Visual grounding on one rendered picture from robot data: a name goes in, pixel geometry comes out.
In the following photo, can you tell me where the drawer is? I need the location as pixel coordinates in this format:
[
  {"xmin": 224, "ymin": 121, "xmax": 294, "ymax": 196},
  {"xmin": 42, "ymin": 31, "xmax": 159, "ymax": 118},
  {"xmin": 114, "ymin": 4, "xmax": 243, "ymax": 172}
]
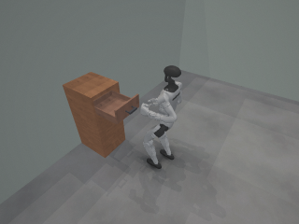
[{"xmin": 93, "ymin": 90, "xmax": 139, "ymax": 124}]

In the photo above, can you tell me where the robot left forearm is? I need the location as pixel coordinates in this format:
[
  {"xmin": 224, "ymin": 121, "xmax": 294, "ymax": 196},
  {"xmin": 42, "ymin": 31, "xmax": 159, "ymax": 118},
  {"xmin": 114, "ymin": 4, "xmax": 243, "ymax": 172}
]
[{"xmin": 148, "ymin": 110, "xmax": 175, "ymax": 123}]

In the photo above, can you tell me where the left robot hand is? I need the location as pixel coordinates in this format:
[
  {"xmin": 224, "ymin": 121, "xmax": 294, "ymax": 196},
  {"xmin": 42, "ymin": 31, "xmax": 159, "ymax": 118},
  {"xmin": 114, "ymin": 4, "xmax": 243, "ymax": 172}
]
[{"xmin": 140, "ymin": 103, "xmax": 149, "ymax": 116}]

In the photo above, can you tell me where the robot left upper arm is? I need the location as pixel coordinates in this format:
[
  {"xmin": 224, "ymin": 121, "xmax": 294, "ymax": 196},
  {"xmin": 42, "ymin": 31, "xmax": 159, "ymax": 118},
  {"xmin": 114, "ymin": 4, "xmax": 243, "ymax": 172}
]
[{"xmin": 157, "ymin": 91, "xmax": 178, "ymax": 123}]

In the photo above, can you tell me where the cabinet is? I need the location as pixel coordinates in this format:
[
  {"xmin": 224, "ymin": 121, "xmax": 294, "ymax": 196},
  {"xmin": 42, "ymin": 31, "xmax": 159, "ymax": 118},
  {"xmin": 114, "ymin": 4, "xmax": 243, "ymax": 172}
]
[{"xmin": 63, "ymin": 72, "xmax": 125, "ymax": 158}]

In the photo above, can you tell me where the robot right shin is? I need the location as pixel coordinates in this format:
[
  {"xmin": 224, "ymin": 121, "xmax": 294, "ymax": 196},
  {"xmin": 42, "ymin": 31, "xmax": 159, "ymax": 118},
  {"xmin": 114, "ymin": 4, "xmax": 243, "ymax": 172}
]
[{"xmin": 159, "ymin": 131, "xmax": 171, "ymax": 155}]

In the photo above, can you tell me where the humanoid robot head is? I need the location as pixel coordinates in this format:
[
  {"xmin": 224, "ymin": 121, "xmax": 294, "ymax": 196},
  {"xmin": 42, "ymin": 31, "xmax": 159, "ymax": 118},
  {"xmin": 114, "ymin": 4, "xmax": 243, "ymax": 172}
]
[{"xmin": 164, "ymin": 65, "xmax": 181, "ymax": 93}]

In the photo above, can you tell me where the robot right upper arm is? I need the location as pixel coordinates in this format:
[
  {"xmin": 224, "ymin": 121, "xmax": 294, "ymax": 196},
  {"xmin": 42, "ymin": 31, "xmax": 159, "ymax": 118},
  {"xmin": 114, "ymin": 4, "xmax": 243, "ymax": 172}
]
[{"xmin": 175, "ymin": 81, "xmax": 182, "ymax": 105}]

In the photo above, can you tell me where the handle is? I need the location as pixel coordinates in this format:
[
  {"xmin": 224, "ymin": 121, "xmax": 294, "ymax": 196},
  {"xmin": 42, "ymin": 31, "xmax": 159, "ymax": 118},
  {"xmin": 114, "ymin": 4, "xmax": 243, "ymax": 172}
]
[{"xmin": 125, "ymin": 106, "xmax": 137, "ymax": 115}]

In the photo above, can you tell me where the right robot hand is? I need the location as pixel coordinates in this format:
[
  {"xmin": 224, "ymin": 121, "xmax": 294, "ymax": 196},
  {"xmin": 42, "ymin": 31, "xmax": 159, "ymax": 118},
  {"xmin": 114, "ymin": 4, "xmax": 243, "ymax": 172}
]
[{"xmin": 148, "ymin": 98, "xmax": 159, "ymax": 106}]

